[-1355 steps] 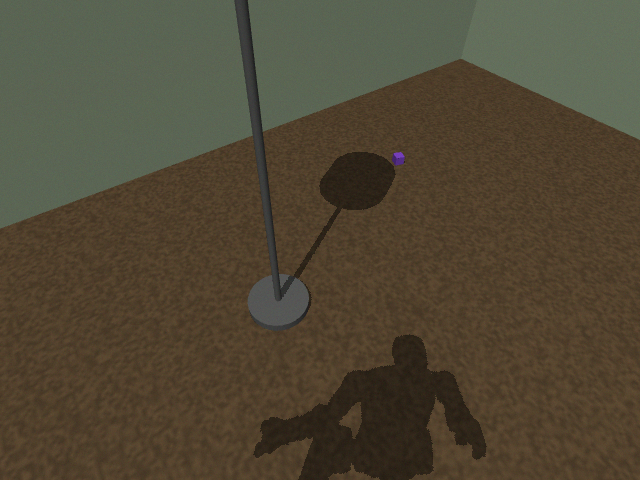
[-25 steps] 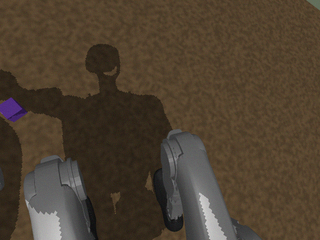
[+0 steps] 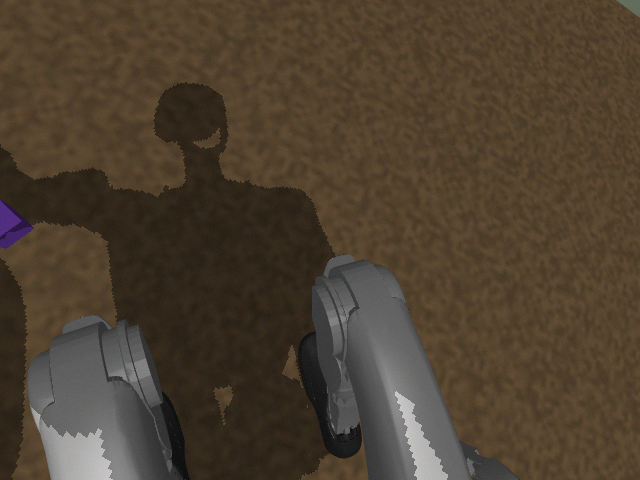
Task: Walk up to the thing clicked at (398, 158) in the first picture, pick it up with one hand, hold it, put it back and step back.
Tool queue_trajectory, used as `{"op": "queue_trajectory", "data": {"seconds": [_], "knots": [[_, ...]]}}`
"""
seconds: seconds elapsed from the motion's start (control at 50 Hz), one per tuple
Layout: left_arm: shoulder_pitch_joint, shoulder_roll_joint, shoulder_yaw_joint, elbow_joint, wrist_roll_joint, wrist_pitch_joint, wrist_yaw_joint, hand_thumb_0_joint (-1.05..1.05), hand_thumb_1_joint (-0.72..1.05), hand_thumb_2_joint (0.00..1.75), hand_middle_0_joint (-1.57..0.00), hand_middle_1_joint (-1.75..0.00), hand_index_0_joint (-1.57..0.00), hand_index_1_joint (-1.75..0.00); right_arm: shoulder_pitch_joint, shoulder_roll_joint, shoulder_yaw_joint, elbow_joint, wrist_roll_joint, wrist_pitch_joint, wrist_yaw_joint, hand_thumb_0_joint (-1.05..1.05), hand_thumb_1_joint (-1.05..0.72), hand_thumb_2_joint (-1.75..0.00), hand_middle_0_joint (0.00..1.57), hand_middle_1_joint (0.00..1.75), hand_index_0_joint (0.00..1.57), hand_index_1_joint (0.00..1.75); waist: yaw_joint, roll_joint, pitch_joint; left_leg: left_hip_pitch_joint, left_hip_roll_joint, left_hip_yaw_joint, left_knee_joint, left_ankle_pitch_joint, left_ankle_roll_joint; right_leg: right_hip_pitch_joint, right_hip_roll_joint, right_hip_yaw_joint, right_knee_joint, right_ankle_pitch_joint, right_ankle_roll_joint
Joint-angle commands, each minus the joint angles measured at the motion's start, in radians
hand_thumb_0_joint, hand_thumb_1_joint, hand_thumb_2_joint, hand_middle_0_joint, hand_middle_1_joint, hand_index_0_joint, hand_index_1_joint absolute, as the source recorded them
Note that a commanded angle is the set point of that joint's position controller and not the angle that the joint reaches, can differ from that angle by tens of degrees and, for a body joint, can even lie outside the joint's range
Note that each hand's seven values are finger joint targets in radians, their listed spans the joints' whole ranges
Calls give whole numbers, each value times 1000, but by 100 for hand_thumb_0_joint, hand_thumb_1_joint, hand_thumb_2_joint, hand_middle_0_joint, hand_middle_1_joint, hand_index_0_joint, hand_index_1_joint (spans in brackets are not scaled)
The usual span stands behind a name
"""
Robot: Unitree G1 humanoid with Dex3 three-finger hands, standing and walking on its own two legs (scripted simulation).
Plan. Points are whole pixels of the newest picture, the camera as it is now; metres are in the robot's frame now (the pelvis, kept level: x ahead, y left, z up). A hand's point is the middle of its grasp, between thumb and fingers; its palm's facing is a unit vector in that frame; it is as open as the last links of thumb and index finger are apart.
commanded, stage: rise first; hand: left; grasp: from above
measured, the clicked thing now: (1, 223) +0.48 +0.33 -0.29
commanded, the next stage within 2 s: approach in 1.80 s
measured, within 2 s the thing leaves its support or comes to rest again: neither
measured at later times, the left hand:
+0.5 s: hand out of the picture +0.43 +0.36 -0.17, palm faces -0.29 -0.29 -0.91, open 11.4 cm
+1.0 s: hand out of the picture +0.43 +0.36 -0.18, palm faces -0.30 -0.29 -0.91, open 11.5 cm
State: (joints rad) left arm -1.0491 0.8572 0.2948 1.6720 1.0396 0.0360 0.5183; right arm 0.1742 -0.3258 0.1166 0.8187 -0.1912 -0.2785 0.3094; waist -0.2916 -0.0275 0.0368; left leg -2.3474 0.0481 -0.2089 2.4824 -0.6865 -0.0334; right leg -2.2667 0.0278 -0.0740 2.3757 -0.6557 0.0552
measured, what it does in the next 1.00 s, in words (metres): stands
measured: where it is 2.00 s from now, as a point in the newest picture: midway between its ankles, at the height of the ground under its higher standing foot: (257, 446)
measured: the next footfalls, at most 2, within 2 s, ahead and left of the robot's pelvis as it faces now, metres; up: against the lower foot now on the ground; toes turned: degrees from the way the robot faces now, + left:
none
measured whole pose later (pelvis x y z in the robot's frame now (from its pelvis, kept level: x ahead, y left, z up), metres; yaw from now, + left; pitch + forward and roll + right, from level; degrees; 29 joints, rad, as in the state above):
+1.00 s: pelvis +0.00 +0.00 +0.00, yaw +0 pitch +30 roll -9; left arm -1.04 0.86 0.31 1.70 1.04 0.03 0.53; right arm 0.18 -0.33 0.12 0.82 -0.20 -0.29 0.32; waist -0.30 -0.03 0.04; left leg -2.35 0.04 -0.21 2.48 -0.69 -0.03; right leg -2.26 0.03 -0.08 2.37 -0.66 0.06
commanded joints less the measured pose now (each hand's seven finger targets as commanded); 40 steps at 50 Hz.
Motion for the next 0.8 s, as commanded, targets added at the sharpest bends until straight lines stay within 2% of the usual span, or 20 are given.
{"op": "queue_trajectory", "data": {"seconds": [0.0, 0.04, 0.08, 0.14, 0.18, 0.24, 0.26, 0.3, 0.36, 0.38, 0.4, 0.44, 0.46, 0.52, 0.58, 0.6, 0.62, 0.64, 0.68, 0.78], "knots": [[-260, 279, 0, -125, 2, -1, 40, 0, -10, 61, -53, -55, -50, -57, 213, -270, -73, 3, 8, -13, -5, 0, -89, -90, 20, 30, 20, 30, 2, 352, -655, 477, -14, 138, -249, 161, 53, 344, 33, -124, -230, 175, -79], [-262, 252, -16, -144, -5, -2, 40, 0, -9, 60, -52, -56, -51, -57, 203, -264, -70, -6, 11, -16, -4, 0, -89, -90, 20, 30, 20, 30, 7, 351, -661, 484, -14, 137, -247, 159, 53, 334, 34, -124, -231, 173, -79], [-245, 290, 11, -139, -2, -4, 45, 0, -10, 61, -52, -56, -50, -58, 217, -273, -74, 9, 10, -15, -4, 0, -89, -90, 20, 30, 20, 30, 12, 358, -672, 486, -12, 141, -241, 182, 53, 358, 34, -120, -228, 198, -77], [-244, 242, -17, -147, -2, -3, 46, 0, -10, 61, -53, -54, -51, -56, 199, -260, -75, -2, 13, -14, 0, 0, -89, -90, 20, 30, 20, 30, 16, 368, -661, 486, -14, 138, -250, 168, 50, 333, 34, -123, -226, 181, -81], [-277, 229, -24, -154, 0, -2, 51, 0, -10, 61, -51, -56, -50, -58, 211, -265, -77, 3, 8, -19, 3, 0, -89, -90, 20, 30, 20, 30, -5, 373, -664, 505, -13, 134, -250, 170, 49, 326, 35, -128, -229, 185, -82], [-255, 248, -4, -157, -2, 1, 55, 0, -11, 62, -52, -55, -49, -57, 211, -268, -86, 12, 12, -18, 6, 0, -89, -90, 20, 30, 20, 30, 11, 388, -655, 508, -15, 131, -269, 157, 45, 299, 30, -133, -221, 163, -85], [-252, 213, -27, -169, 3, 4, 52, 0, -11, 62, -52, -55, -50, -57, 209, -256, -82, 3, 11, -17, 8, 0, -89, -90, 20, 30, 20, 30, 13, 404, -674, 537, -15, 135, -263, 187, 42, 307, 31, -128, -219, 191, -87], [-277, 214, -32, -172, 3, 5, 53, 0, -11, 62, -52, -54, -50, -57, 212, -261, -85, 3, 12, -17, 10, 0, -89, -90, 20, 30, 20, 30, -2, 381, -669, 521, -15, 135, -249, 194, 47, 306, 29, -127, -221, 203, -82], [-252, 230, -6, -137, -3, 10, 59, 0, -10, 61, -52, -56, -50, -58, 220, -266, -88, 17, 11, -13, 9, 0, -89, -90, 20, 30, 20, 30, 11, 351, -662, 484, -16, 140, -248, 178, 52, 322, 32, -120, -230, 194, -79], [-262, 214, -29, -130, -1, 7, 52, 0, -10, 62, -54, -54, -51, -56, 210, -256, -84, 13, 10, -16, 10, 0, -89, -90, 20, 30, 20, 30, -1, 358, -630, 472, -17, 140, -252, 158, 54, 304, 30, -119, -235, 171, -80], [-254, 241, 2, -104, 1, 11, 55, 0, -10, 61, -53, -55, -51, -57, 234, -273, -89, 26, 5, -14, 9, 0, -89, -90, 20, 30, 20, 30, -6, 334, -633, 463, -16, 140, -245, 156, 56, 323, 32, -120, -242, 172, -77], [-281, 239, -11, -113, 4, 6, 49, 0, -10, 61, -53, -55, -51, -57, 226, -272, -85, 22, 3, -16, 9, 0, -89, -90, 20, 30, 20, 30, -16, 337, -620, 464, -17, 136, -250, 145, 55, 303, 30, -124, -235, 156, -80], [-283, 202, -38, -112, -2, 1, 46, 0, -11, 62, -52, -56, -50, -58, 206, -265, -83, 11, 5, -20, 8, 0, -89, -90, 20, 30, 20, 30, -12, 346, -612, 467, -17, 133, -258, 125, 54, 292, 32, -125, -237, 138, -82], [-281, 254, -6, -89, 6, -4, 53, 0, -10, 61, -52, -57, -50, -59, 224, -281, -81, 20, 0, -22, 5, 0, -89, -90, 20, 30, 20, 30, -22, 330, -614, 467, -16, 130, -251, 134, 55, 304, 31, -128, -236, 146, -79], [-305, 249, -17, -130, 12, -6, 58, 0, -9, 61, -53, -56, -51, -58, 227, -273, -75, 9, -1, -26, 8, 0, -89, -90, 20, 30, 20, 30, -16, 375, -651, 524, -15, 134, -249, 183, 49, 319, 28, -128, -229, 186, -81], [-293, 268, 0, -104, 10, -6, 64, 0, -10, 61, -52, -57, -50, -59, 229, -279, -75, 20, -3, -24, 7, 0, -89, -90, 20, 30, 20, 30, -16, 362, -652, 505, -13, 131, -252, 167, 50, 326, 31, -130, -231, 177, -81], [-309, 248, -19, -132, 7, -6, 64, 0, -10, 62, -52, -57, -50, -59, 214, -272, -72, 1, 2, -25, 7, 0, -89, -90, 20, 30, 20, 30, -8, 368, -661, 510, -14, 131, -251, 166, 50, 314, 30, -129, -230, 174, -81], [-281, 278, 10, -110, 3, -2, 70, 0, -10, 61, -52, -57, -50, -59, 221, -277, -79, 21, 3, -22, 6, 0, -89, -90, 20, 30, 20, 30, -1, 376, -663, 512, -12, 133, -251, 162, 49, 318, 31, -127, -232, 171, -82], [-286, 267, -2, -105, 11, 2, 62, 0, -11, 62, -51, -56, -49, -58, 228, -275, -74, 19, -3, -21, 8, 0, -89, -90, 20, 30, 20, 30, -14, 373, -653, 496, -13, 139, -245, 175, 51, 332, 32, -123, -233, 185, -80], [-254, 276, 3, -107, 5, 5, 50, 0, -12, 63, -51, -56, -49, -58, 219, -283, -77, 10, 6, -15, 9, 0, -89, -90, 20, 30, 20, 30, 3, 367, -648, 482, -13, 131, -256, 161, 52, 324, 34, -129, -226, 170, -83]]}}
